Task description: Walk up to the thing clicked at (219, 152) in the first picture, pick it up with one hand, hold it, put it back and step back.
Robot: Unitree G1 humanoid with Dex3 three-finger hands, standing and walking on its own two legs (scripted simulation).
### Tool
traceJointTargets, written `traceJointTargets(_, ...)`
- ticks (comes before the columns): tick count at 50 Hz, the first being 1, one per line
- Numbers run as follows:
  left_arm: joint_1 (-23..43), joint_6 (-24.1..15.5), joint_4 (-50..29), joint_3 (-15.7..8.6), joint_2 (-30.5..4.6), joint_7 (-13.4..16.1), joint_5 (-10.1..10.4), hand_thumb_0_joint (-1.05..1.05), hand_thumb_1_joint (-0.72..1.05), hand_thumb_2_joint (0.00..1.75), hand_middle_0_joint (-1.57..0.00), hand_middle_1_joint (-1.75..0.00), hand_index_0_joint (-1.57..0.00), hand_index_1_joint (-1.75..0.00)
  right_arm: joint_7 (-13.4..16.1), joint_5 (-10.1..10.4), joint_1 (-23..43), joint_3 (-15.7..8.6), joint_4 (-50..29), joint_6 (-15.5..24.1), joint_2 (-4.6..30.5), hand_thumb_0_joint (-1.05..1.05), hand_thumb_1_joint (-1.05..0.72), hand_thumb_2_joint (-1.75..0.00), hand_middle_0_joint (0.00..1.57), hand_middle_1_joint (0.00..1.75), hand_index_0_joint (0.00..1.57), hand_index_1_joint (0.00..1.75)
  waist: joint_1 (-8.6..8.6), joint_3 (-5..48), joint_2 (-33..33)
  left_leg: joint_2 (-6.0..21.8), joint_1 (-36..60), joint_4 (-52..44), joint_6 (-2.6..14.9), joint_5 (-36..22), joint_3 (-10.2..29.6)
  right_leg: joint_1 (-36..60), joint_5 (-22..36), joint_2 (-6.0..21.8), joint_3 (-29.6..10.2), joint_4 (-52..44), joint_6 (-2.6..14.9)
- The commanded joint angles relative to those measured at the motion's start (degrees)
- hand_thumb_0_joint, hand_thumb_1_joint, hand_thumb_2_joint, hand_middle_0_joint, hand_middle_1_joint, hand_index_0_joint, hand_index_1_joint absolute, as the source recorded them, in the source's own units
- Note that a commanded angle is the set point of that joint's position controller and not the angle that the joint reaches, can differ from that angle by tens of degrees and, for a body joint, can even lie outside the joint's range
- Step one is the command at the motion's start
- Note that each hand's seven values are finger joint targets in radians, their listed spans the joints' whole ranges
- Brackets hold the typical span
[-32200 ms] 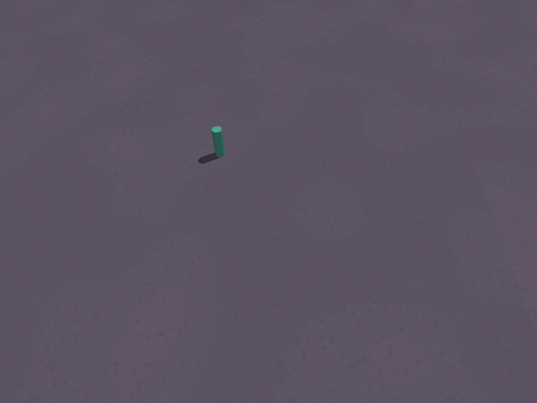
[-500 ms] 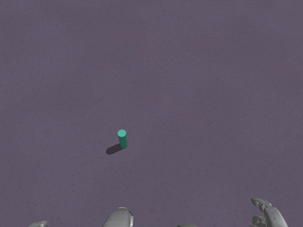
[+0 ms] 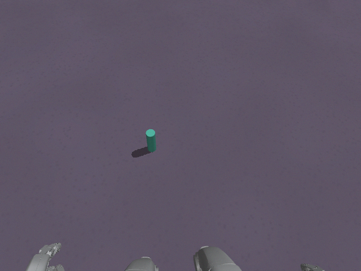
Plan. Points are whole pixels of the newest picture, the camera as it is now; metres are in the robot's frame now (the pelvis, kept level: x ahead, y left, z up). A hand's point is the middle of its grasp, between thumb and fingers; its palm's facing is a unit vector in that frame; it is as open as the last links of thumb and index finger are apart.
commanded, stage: step back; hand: left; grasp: from the side
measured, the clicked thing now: (151, 141) +0.84 +0.15 -0.67
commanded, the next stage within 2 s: stand in 1.38 s
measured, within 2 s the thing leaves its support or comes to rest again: neither
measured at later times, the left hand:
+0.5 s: hand out of the picture -0.10 +0.25 -0.15, palm faces +0.05 -0.90 -0.43, open 7.4 cm
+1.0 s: hand out of the picture -0.12 +0.23 -0.15, palm faces +0.09 -0.93 -0.35, open 7.4 cm
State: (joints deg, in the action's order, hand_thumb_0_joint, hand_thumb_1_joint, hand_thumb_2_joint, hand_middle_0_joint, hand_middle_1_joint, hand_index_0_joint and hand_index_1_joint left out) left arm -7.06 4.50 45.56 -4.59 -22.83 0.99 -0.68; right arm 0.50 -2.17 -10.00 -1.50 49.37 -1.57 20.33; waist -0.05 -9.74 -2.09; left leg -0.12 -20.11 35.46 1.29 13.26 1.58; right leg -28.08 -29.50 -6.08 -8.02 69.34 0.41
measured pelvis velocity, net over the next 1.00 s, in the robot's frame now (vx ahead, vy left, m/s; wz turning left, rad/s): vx -0.17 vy -0.03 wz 0.06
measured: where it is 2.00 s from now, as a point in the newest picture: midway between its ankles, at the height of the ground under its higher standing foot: outside the picture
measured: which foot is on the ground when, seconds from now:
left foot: down 0.00-0.20, up 0.22-0.46, down 0.48-1.00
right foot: up 0.00-0.16, down 0.18-1.00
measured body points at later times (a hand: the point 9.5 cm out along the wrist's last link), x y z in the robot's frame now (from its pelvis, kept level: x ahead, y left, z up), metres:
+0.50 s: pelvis -0.16 -0.04 -0.01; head -0.12 -0.04 +0.44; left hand -0.10 +0.29 -0.12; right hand -0.07 -0.35 -0.13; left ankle -0.16 +0.08 -0.73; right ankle -0.12 -0.16 -0.73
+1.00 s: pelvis -0.17 -0.03 +0.01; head -0.16 -0.03 +0.46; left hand -0.13 +0.28 -0.12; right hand -0.08 -0.34 -0.12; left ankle -0.16 +0.09 -0.73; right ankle -0.15 -0.16 -0.72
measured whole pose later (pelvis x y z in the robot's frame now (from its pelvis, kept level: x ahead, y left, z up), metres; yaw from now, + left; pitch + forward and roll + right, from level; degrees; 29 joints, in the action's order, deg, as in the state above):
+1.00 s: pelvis -0.17 -0.03 +0.01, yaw +4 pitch -2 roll +0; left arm -10.9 -0.2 59.0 -2.7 -20.4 -0.8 -1.4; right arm -1.2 -2.3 -11.0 -3.1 59.5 0.5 20.9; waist 1.5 -2.4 -0.7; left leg -1.4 -13.9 31.6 0.6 15.5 1.1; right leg -14.5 -19.7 2.3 0.8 34.2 0.2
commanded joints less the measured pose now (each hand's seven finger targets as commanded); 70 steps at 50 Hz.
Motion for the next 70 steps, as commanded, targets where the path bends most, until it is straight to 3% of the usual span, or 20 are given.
traceJointTargets(1,-3.7,-1.3,-3.1,-3.5,-9.9,-0.2,-0.5,0.0,0.9,0.9,-0.2,-0.3,-0.2,-0.3,1.9,-0.2,1.7,-5.3,-6.0,1.6,16.3,0.0,-0.9,-0.9,0.2,0.3,0.2,0.3,-0.3,10.7,10.1,15.3,7.9,-10.5,12.96,-14.3,14.2,1.8,-0.8,3.0,-0.4,-5.7,-1.78)
traceJointTargets(5,-6.9,-2.0,-1.3,-3.0,-9.6,-0.7,-0.4,0.0,0.9,0.9,-0.2,-0.3,-0.2,-0.3,1.6,0.0,2.1,-5.6,-6.3,0.5,18.4,0.0,-0.9,-0.9,0.2,0.3,0.2,0.3,-0.01,14.7,14.3,14.7,9.5,-9.7,10.82,-8.1,12.9,9.3,1.1,5.3,5.5,-26.9,-0.59)
traceJointTargets(8,-13.4,-2.5,3.4,-3.6,-9.9,-0.8,-1.0,0.0,0.9,0.9,-0.2,-0.3,-0.2,-0.3,1.1,0.6,3.4,-5.1,-6.3,-0.8,17.1,0.0,-0.9,-0.9,0.2,0.3,0.2,0.3,2.07,14.8,11.6,9.7,-1.0,-4.6,5.36,1.4,8.4,20.8,10.2,4.6,8.3,-44.2,1.66)
traceJointTargets(9,-12.4,-2.6,2.5,-4.4,-12.9,-0.6,-2.1,0.0,0.9,0.9,-0.2,-0.3,-0.2,-0.3,1.0,0.9,3.4,-4.1,-7.0,-0.7,13.6,0.0,-0.9,-0.9,0.2,0.3,0.2,0.3,2.22,11.7,3.1,3.9,-10.3,3.1,2.29,9.5,6.1,20.7,4.4,11.8,-4.0,-47.2,4.0)
traceJointTargets(10,-7.7,-2.3,-0.1,-6.1,-20.5,-0.6,-2.2,0.0,0.9,0.9,-0.2,-0.3,-0.2,-0.3,1.8,1.3,6.4,-4.1,-8.7,-0.3,11.4,0.0,-0.9,-0.9,0.2,0.3,0.2,0.3,4.43,8.6,-14.3,-6.0,-14.3,17.6,-1.35,19.8,2.8,8.8,3.0,26.2,-21.0,-53.4,12.55)
traceJointTargets(11,-3.7,-2.6,-2.5,-6.0,-22.3,-0.2,-2.3,0.0,0.9,0.9,-0.2,-0.3,-0.2,-0.3,2.2,1.1,6.6,-5.1,-8.4,-0.5,13.8,0.0,-0.9,-0.9,0.2,0.3,0.2,0.3,4.24,4.9,-12.9,-3.0,-10.3,28.2,-2.7,21.5,8.2,-2.4,3.6,32.6,-27.5,-56.4,17.62)
traceJointTargets(14,2.7,-3.9,-3.0,-3.7,-13.7,0.5,-2.3,0.0,0.9,0.9,-0.2,-0.3,-0.2,-0.3,1.7,1.8,1.4,-4.3,-4.7,0.2,13.2,0.0,-0.9,-0.9,0.2,0.3,0.2,0.3,-1.4,6.9,-3.0,-6.0,-10.2,32.5,-1.67,13.3,7.5,7.3,28.8,19.8,-4.7,-43.1,10.33)
traceJointTargets(19,-5.2,-5.0,-1.2,-4.1,-14.4,0.7,-2.5,0.0,0.9,0.9,-0.2,-0.3,-0.2,-0.3,0.8,0.7,2.5,-3.9,-4.4,1.0,12.2,0.0,-0.9,-0.9,0.2,0.3,0.2,0.3,4.16,10.0,-8.2,-1.9,-12.1,16.2,-2.49,16.1,3.0,22.9,16.8,20.3,-7.2,-42.7,10.97)
traceJointTargets(23,-2.3,-4.3,-0.7,-3.1,-14.3,-0.1,-1.3,0.0,0.9,0.9,-0.2,-0.3,-0.2,-0.3,0.1,0.4,-2.2,-4.5,0.2,2.1,11.1,0.0,-0.9,-0.9,0.2,0.3,0.2,0.3,0.72,10.4,-6.9,-1.9,8.9,-11.6,-0.54,9.2,-2.8,12.2,9.8,19.6,-4.0,-41.0,8.98)
traceJointTargets(24,-4.2,-4.2,-0.5,-1.8,-11.3,-0.2,-1.4,0.0,0.9,0.9,-0.2,-0.3,-0.2,-0.3,0.2,0.0,-3.8,-5.1,1.4,2.6,12.0,0.0,-0.9,-0.9,0.2,0.3,0.2,0.3,0.33,11.8,-2.6,-0.9,16.7,-15.3,0.29,6.1,1.4,7.4,11.0,17.6,-1.5,-35.2,6.31)
traceJointTargets(26,-1.1,-4.4,0.9,-1.7,-10.5,-0.3,0.0,0.0,0.9,0.9,-0.2,-0.3,-0.2,-0.3,-0.1,-0.1,0.3,-5.9,0.4,3.0,20.2,0.0,-0.9,-0.9,0.2,0.3,0.2,0.3,-0.67,9.2,12.9,18.4,5.7,-22.5,11.48,30.3,30.3,0.9,-4.1,8.3,7.6,-22.7,0.59)
traceJointTargets(27,0.0,-4.7,1.7,-2.4,-12.8,-0.3,-0.7,0.0,0.9,0.9,-0.2,-0.3,-0.2,-0.3,-0.3,-0.2,3.0,-6.1,-0.2,3.3,19.7,0.0,-0.9,-0.9,0.2,0.3,0.2,0.3,-0.29,5.8,9.3,19.1,-1.9,-23.5,12.52,32.2,29.6,5.5,-4.0,9.5,4.3,-18.7,0.92)
traceJointTargets(34,-6.5,-6.8,8.1,-2.0,-8.8,-0.8,-1.0,0.0,0.9,0.9,-0.2,-0.3,-0.2,-0.3,-0.9,0.7,4.5,-3.7,1.7,2.4,12.4,0.0,-0.9,-0.9,0.2,0.3,0.2,0.3,2.87,8.5,8.1,7.7,-2.4,-11.8,3.27,14.3,8.6,23.8,12.0,5.6,9.5,-45.4,1.49)
traceJointTargets(37,-3.2,-7.3,7.5,-3.2,-16.1,-0.3,-2.1,0.0,0.9,0.9,-0.2,-0.3,-0.2,-0.3,-0.6,0.9,3.7,-3.6,2.5,1.8,10.6,0.0,-0.9,-0.9,0.2,0.3,0.2,0.3,2.52,4.0,-5.6,-1.3,-5.8,8.4,-0.71,18.6,3.5,12.4,-18.8,25.6,-19.7,-59.1,10.47)
traceJointTargets(45,1.9,-6.9,7.2,-1.2,-10.9,-1.1,-1.3,0.0,0.9,0.9,-0.2,-0.3,-0.2,-0.3,-0.9,0.1,-2.7,-4.3,6.8,3.6,10.3,0.0,-0.9,-0.9,0.2,0.3,0.2,0.3,-0.96,8.6,-3.7,-0.1,13.2,-11.7,-0.43,4.3,0.3,7.2,6.6,17.0,0.3,-46.8,5.43)
traceJointTargets(47,1.5,-6.6,7.8,0.0,-6.9,-1.4,-0.1,0.0,0.9,0.9,-0.2,-0.3,-0.2,-0.3,-0.5,-0.3,1.1,-4.7,5.7,4.3,14.1,0.0,-0.9,-0.9,0.2,0.3,0.2,0.3,-0.03,9.2,7.9,11.5,10.1,-19.6,3.83,12.6,18.5,6.1,7.0,9.2,7.7,-37.0,1.02)
traceJointTargets(48,0.9,-6.4,8.9,-0.6,-8.8,-1.2,0.1,0.0,0.9,0.9,-0.2,-0.3,-0.2,-0.3,-0.7,0.2,3.5,-4.5,5.4,4.2,15.0,0.0,-0.9,-0.9,0.2,0.3,0.2,0.3,1.33,7.5,6.6,14.1,4.2,-20.6,6.86,18.3,19.5,10.6,4.1,7.6,8.8,-35.2,0.7)
traceJointTargets(53,-1.1,-7.8,11.3,-0.5,-10.0,-0.6,-0.1,0.0,0.9,0.9,-0.2,-0.3,-0.2,-0.3,-0.6,0.9,5.5,-3.1,6.1,4.1,12.0,0.0,-0.9,-0.9,0.2,0.3,0.2,0.3,1.91,11.9,7.3,7.1,4.0,-11.6,1.46,-8.7,6.7,23.4,23.2,11.3,4.6,-45.0,2.05)
traceJointTargets(68,4.4,-7.1,12.3,-0.1,-10.5,0.1,-0.1,0.0,0.9,0.9,-0.2,-0.3,-0.2,-0.3,-0.1,1.1,7.5,-3.2,8.9,3.2,10.5,0.0,-0.9,-0.9,0.2,0.3,0.2,0.3,0.31,12.2,0.9,5.5,8.3,-9.5,1.15,-12.4,3.1,22.5,30.3,13.7,3.7,-44.2,2.69)
traceJointTargets(70,4.7,-6.8,12.9,1.2,-8.4,0.0,0.8,0.0,0.9,0.9,-0.2,-0.3,-0.2,-0.3,0.1,1.8,8.0,-2.5,9.2,3.6,11.5,0.0,-0.9,-0.9,0.2,0.3,0.2,0.3,0.15,13.4,1.9,7.1,13.4,-12.2,0.85,-24.6,5.2,23.0,38.4,13.2,4.3,-45.6,0.96)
